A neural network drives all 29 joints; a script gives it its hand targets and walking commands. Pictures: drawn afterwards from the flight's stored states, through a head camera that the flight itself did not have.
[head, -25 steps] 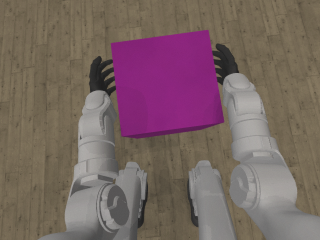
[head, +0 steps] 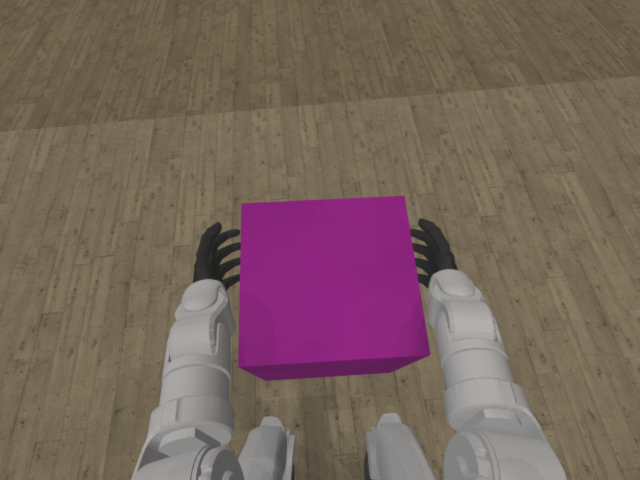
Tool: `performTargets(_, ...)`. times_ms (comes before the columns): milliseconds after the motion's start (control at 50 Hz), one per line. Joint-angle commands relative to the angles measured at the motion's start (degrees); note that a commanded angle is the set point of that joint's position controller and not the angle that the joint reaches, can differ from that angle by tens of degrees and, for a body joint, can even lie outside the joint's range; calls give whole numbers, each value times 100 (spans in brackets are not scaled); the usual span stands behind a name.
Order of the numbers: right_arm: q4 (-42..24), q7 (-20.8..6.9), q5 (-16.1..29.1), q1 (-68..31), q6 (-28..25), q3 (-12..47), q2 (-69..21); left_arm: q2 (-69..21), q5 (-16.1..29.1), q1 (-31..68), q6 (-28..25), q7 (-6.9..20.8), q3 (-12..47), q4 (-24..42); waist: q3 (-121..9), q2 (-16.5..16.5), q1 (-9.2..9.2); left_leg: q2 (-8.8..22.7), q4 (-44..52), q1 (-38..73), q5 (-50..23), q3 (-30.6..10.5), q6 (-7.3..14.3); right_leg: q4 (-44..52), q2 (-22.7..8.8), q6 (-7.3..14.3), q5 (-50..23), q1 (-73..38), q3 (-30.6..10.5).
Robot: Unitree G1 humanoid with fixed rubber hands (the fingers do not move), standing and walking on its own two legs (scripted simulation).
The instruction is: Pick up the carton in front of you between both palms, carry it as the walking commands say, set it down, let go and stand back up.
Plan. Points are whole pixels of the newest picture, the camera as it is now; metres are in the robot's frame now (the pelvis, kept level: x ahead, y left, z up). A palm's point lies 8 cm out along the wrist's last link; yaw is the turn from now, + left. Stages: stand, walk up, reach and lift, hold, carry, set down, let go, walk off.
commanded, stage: reach and lift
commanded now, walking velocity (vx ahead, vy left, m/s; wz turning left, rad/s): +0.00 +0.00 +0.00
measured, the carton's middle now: (326, 299) +0.39 +0.00 -0.11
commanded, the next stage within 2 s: hold in 1.56 s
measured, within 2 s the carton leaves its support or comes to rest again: neither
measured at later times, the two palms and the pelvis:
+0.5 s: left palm (160, 254) +0.35 +0.15 +0.13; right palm (486, 266) +0.34 -0.14 +0.12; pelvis +0.04 +0.01 +0.11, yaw -1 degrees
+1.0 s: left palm (147, 248) +0.34 +0.15 +0.15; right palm (502, 260) +0.33 -0.14 +0.15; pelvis +0.03 +0.01 +0.12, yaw +0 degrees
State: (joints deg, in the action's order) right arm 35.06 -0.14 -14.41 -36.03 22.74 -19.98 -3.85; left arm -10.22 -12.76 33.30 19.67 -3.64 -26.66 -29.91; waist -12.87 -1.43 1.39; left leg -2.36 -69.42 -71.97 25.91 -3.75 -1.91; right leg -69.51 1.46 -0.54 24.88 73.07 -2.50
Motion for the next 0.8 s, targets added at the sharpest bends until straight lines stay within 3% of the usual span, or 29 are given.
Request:
performTargets(0,-168,-1264,1009,-3079,-258,3206,-6156,-5928,795,2862,184,1513,3624,-704,-3470,298,-54,-691,1220,2057,-1321,227,75,1219,668,59,-1468,-3269,12)
performTargets(240,-667,-1310,1026,-1906,-73,3511,-6095,-5948,723,1578,389,1569,4037,-356,-2258,145,-119,-482,2771,4196,-2150,-49,122,2696,547,125,-2142,-4826,-136)
performTargets(460,-1458,-1327,1205,-1201,593,3836,-5969,-5862,879,719,1000,1695,4233,94,-1060,121,-151,-313,4133,5873,-2645,-126,163,4100,418,81,-2486,-6282,-134)
performTargets(660,-1112,-1439,881,-1560,1011,3128,-5819,-5570,531,1179,1387,1869,3541,-122,373,33,-142,-208,4794,5906,-1134,-49,246,4691,338,137,-1057,-6476,-57)
performTargets(780,-1261,-1485,939,-2061,959,3253,-5995,-5679,628,1723,1324,1938,3664,27,-82,95,-160,-218,4746,6111,-1239,-13,265,4676,324,116,-1163,-6713,-57)
